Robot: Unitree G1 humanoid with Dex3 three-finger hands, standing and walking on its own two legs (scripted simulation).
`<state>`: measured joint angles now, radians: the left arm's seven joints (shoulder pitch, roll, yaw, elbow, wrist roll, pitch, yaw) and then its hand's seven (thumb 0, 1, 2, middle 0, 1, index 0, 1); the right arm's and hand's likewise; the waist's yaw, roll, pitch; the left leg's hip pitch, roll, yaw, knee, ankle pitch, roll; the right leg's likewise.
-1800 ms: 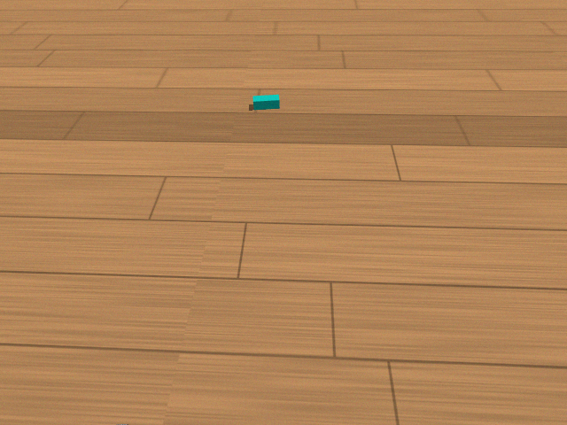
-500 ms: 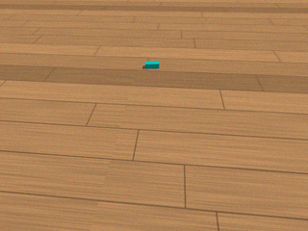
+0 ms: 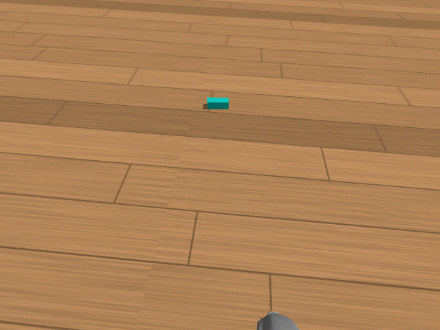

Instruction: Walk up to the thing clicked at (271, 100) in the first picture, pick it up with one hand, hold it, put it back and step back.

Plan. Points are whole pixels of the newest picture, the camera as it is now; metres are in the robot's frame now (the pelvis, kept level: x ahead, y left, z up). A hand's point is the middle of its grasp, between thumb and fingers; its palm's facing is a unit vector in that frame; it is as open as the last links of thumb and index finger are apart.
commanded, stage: walk up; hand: left
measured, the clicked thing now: (217, 103) +1.81 +0.06 -0.74
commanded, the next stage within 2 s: none
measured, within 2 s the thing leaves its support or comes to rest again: neither
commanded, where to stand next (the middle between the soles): +1.39 -0.16 m, yaw +2 degrees
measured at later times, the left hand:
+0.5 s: hand (149, 237) +0.34 +0.20 -0.13, palm faces -0.01 -0.93 -0.36, open 7.3 cm
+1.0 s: hand (172, 147) +0.66 +0.19 -0.13, palm faces -0.10 -0.93 -0.36, open 7.4 cm
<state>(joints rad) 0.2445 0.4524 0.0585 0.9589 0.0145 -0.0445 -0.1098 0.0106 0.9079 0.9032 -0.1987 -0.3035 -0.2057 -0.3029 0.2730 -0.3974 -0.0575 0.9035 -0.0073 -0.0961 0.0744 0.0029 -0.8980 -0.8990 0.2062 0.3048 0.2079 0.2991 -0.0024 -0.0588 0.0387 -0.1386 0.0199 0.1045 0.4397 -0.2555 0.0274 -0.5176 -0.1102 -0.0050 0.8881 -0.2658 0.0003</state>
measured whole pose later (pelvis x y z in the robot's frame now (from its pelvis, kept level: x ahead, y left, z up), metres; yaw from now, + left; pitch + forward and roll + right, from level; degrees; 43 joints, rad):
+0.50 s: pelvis +0.29 -0.08 +0.00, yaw +0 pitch -1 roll -1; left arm 0.28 0.39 0.05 0.90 0.01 -0.09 -0.08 0.01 0.90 0.90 -0.20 -0.30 -0.21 -0.30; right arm 0.22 -0.44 -0.06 0.90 -0.02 -0.06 0.09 0.01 -0.90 -0.90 0.20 0.30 0.20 0.30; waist 0.03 0.05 0.07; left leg -0.55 0.12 0.03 0.82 -0.22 -0.01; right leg -0.13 -0.01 -0.10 0.43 -0.28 -0.03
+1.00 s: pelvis +0.56 -0.09 +0.00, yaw -1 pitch -2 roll +2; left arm 0.21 0.45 0.06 0.91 0.01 -0.05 -0.10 0.01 0.91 0.90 -0.20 -0.30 -0.21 -0.30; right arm 0.34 -0.42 -0.05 0.88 0.00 -0.10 0.06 0.00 -0.90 -0.90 0.21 0.31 0.21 0.30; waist -0.04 -0.03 0.06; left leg -0.08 0.05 0.11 0.45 -0.33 -0.02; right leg -0.51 -0.12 -0.02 0.64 -0.14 -0.01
